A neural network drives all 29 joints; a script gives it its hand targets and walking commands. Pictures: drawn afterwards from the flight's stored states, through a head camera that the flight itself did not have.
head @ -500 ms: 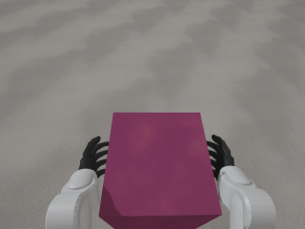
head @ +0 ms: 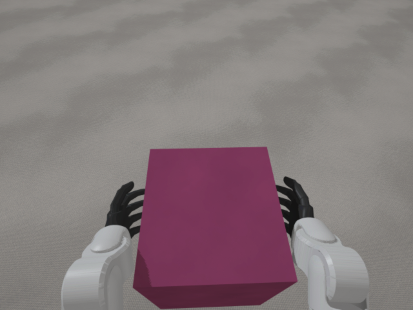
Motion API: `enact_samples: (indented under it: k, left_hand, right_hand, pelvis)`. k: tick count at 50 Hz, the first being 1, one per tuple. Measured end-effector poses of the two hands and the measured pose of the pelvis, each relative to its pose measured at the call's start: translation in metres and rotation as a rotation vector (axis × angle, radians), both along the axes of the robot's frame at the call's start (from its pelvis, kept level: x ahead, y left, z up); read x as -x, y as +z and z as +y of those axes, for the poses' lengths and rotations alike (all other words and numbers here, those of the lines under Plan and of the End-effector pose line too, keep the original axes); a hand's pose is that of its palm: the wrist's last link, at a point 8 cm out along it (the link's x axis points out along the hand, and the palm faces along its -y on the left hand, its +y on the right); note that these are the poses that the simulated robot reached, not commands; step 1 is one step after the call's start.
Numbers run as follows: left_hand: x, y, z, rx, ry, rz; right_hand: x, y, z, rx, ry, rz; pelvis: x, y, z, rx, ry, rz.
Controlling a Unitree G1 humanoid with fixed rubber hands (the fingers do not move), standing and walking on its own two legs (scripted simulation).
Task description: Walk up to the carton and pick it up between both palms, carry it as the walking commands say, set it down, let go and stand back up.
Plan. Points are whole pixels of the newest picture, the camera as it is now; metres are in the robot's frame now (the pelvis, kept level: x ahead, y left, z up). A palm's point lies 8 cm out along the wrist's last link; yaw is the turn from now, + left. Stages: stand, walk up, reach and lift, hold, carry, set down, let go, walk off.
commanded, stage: carry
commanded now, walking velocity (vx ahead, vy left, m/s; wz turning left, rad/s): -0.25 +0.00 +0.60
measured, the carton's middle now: (209, 233) +0.27 +0.00 +0.03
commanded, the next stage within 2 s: none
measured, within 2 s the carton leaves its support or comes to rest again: neither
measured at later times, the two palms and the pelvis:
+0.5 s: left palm out of the picture +0.11 +0.15 +0.13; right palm (303, 258) +0.19 -0.13 +0.11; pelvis -0.08 -0.05 +0.03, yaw +16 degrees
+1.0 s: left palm out of the picture -0.15 +0.20 +0.10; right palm out of the picture +0.03 -0.03 +0.11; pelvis -0.26 -0.06 +0.02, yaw +35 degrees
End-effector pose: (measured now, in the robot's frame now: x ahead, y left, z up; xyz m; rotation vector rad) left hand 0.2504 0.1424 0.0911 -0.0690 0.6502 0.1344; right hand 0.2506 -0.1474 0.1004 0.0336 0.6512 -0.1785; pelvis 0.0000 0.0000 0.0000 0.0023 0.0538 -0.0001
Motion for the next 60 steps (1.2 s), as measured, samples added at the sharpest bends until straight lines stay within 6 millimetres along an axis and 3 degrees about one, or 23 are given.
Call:
enact_samples:
  k: [5,12,17,21,29,33,38,44,50,56,60]
  left_hand:
    - [0.015,-0.006,0.019,0.002,0.062,0.068]
    - [0.045,0.010,0.026,-0.010,0.149,0.023]
    - [0.077,0.019,0.014,-0.047,0.197,0.004]
    - [0.109,0.022,0.004,-0.060,0.232,0.052]
    - [0.168,0.040,0.014,-0.075,0.332,0.017]
    - [0.207,0.032,0.033,-0.059,0.395,0.004]
    - [0.272,0.004,0.065,-0.004,0.500,0.021]
    - [0.354,-0.005,0.070,0.031,0.623,0.081]
    - [0.397,0.014,0.056,0.002,0.656,0.019]
    - [0.430,0.028,0.020,-0.055,0.647,0.011]
    - [0.465,0.031,-0.007,-0.056,0.668,0.061]
  right_hand:
    - [-0.003,-0.008,0.020,0.000,0.064,0.068]
    - [0.005,0.002,0.029,-0.017,0.145,0.024]
    - [0.022,0.002,0.019,-0.052,0.195,0.005]
    - [0.044,0.002,0.012,-0.069,0.228,0.053]
    - [0.071,0.019,0.030,-0.080,0.329,0.015]
    - [0.092,0.019,0.057,-0.064,0.392,0.002]
    - [0.132,0.003,0.101,-0.003,0.499,0.021]
    - [0.186,-0.007,0.124,0.026,0.622,0.082]
    - [0.225,0.006,0.114,-0.003,0.654,0.021]
    - [0.258,0.007,0.077,-0.056,0.647,0.010]
    - [0.286,0.010,0.055,-0.058,0.670,0.060]
  pelvis:
    - [0.006,0.009,0.003,0.020,0.050,0.013]
    - [0.026,0.015,-0.009,0.026,0.125,0.028]
    - [0.047,0.013,-0.030,0.020,0.175,0.032]
    - [0.063,0.022,-0.043,-0.018,0.239,0.012]
    - [0.103,0.030,-0.050,-0.082,0.335,0.007]
    - [0.130,0.023,-0.045,-0.070,0.407,0.013]
    - [0.171,0.007,-0.035,-0.034,0.492,0.009]
    - [0.217,0.013,-0.045,0.009,0.556,-0.014]
    - [0.256,0.016,-0.065,0.024,0.604,-0.012]
    - [0.293,0.015,-0.099,0.033,0.651,-0.010]
    - [0.316,0.026,-0.121,-0.021,0.705,-0.016]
